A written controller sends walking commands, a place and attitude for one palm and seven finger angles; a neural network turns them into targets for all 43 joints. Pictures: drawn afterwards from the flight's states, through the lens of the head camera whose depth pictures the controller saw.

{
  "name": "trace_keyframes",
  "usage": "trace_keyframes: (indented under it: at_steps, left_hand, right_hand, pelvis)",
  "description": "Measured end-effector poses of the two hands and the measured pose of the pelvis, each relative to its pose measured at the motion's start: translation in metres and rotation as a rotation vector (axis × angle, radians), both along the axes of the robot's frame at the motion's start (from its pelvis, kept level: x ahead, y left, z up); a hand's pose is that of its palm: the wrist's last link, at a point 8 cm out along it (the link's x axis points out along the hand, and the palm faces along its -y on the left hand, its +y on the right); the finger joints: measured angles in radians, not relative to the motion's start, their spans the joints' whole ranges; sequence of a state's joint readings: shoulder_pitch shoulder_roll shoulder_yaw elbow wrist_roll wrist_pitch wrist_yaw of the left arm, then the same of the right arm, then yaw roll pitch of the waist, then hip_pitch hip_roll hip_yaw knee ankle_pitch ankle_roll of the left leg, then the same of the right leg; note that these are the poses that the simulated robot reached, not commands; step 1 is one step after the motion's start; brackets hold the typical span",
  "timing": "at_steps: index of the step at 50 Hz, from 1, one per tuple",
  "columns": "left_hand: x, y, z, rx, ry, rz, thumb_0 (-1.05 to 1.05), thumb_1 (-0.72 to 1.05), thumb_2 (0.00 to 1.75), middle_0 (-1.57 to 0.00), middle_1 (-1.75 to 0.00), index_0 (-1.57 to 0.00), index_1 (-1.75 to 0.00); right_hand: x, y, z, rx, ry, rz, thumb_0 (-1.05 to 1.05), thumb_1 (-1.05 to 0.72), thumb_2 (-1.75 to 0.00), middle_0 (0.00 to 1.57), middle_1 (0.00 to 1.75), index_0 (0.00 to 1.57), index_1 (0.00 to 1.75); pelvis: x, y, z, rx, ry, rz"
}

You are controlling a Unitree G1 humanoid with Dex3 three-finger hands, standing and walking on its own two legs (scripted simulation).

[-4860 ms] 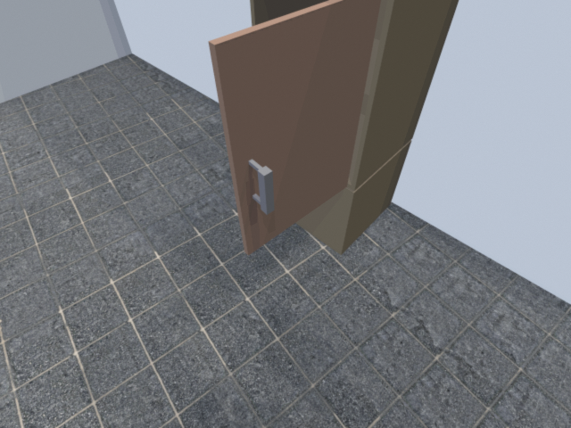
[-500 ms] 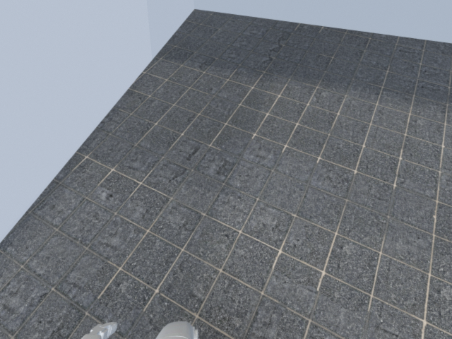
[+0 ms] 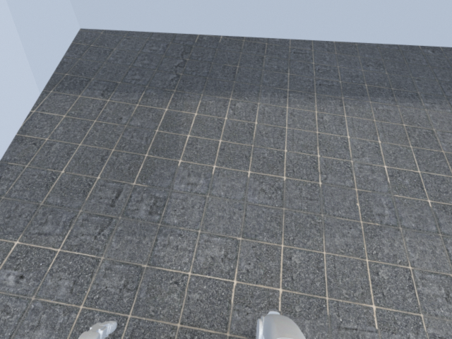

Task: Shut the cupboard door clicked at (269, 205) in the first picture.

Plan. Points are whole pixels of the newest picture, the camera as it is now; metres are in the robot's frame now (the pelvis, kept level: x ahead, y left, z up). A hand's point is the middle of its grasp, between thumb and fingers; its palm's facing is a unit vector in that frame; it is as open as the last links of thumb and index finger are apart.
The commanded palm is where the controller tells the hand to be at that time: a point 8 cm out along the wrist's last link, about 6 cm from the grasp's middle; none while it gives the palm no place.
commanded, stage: walk around to get in front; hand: left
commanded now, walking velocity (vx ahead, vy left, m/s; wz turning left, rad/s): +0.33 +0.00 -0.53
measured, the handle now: out of the picture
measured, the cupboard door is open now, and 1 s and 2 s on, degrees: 84 84 84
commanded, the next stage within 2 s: walk to a spot facing it in 0.34 s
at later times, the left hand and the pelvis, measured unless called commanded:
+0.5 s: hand (182, 267) +0.28 +0.11 -0.17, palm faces -0.13 -0.97 -0.21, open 7.2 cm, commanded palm none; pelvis +0.21 -0.08 +0.00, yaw -10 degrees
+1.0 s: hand (197, 215) +0.41 +0.09 -0.18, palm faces +0.10 -0.96 -0.25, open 7.4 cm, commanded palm none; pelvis +0.33 -0.12 -0.02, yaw +5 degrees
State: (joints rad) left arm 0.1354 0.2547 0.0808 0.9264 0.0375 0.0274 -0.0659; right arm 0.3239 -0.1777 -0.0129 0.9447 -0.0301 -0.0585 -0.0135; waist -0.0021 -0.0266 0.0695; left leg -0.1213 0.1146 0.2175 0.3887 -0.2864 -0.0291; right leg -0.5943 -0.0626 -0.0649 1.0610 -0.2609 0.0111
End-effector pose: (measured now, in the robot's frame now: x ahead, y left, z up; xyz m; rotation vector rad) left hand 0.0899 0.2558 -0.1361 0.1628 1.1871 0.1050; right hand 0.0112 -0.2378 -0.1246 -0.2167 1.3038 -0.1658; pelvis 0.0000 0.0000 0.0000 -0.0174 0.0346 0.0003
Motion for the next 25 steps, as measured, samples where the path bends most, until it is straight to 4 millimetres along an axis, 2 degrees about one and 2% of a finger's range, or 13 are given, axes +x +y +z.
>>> trace_keyframes:
  at_steps: [3,6,8,10,13,18,25]
  left_hand:
    - [0.065,-0.017,0.005,0.013,-0.044,-0.091,0.01,0.91,0.90,-0.19,-0.30,-0.19,-0.30]
    - [0.131,-0.043,0.006,0.028,-0.095,-0.176,0.01,0.91,0.90,-0.19,-0.30,-0.19,-0.30]
    - [0.171,-0.061,0.003,0.040,-0.153,-0.215,0.01,0.91,0.90,-0.19,-0.30,-0.19,-0.30]
    - [0.196,-0.076,-0.001,0.049,-0.206,-0.223,0.01,0.91,0.90,-0.19,-0.30,-0.19,-0.30]
    - [0.206,-0.093,0.000,0.044,-0.178,-0.214,0.01,0.91,0.89,-0.19,-0.30,-0.19,-0.30]
    - [0.194,-0.110,-0.001,0.023,-0.042,-0.198,0.01,0.91,0.89,-0.19,-0.30,-0.20,-0.30]
    - [0.189,-0.097,-0.006,0.035,0.088,-0.110,0.00,0.94,0.89,-0.20,-0.30,-0.20,-0.30]
  right_hand:
    - [-0.025,-0.008,-0.008,0.016,0.095,-0.097,0.01,-0.90,-0.90,0.20,0.30,0.20,0.30]
    - [-0.043,-0.017,-0.019,0.036,0.187,-0.181,0.01,-0.90,-0.90,0.20,0.30,0.20,0.30]
    - [-0.048,-0.026,-0.030,0.052,0.245,-0.217,0.01,-0.90,-0.90,0.20,0.30,0.20,0.30]
    - [-0.040,-0.037,-0.039,0.064,0.283,-0.245,0.01,-0.90,-0.90,0.20,0.30,0.20,0.30]
    - [0.004,-0.054,-0.038,0.054,0.232,-0.262,0.01,-0.91,-0.90,0.20,0.30,0.20,0.30]
    - [0.114,-0.079,-0.019,0.030,0.017,-0.233,0.01,-0.91,-0.90,0.20,0.30,0.20,0.30]
    - [0.253,-0.090,-0.004,0.033,-0.180,-0.151,0.01,-0.91,-0.90,0.19,0.30,0.20,0.30]
  pelvis:
    - [0.025,-0.008,-0.004,0.009,-0.002,-0.042]
    - [0.054,-0.022,-0.013,0.022,-0.005,-0.077]
    - [0.075,-0.035,-0.025,0.032,-0.011,-0.087]
    - [0.091,-0.047,-0.033,0.039,-0.022,-0.107]
    - [0.113,-0.058,-0.026,0.023,-0.037,-0.114]
    - [0.152,-0.071,-0.007,0.030,-0.026,-0.152]
    - [0.215,-0.079,-0.003,0.016,-0.026,-0.168]
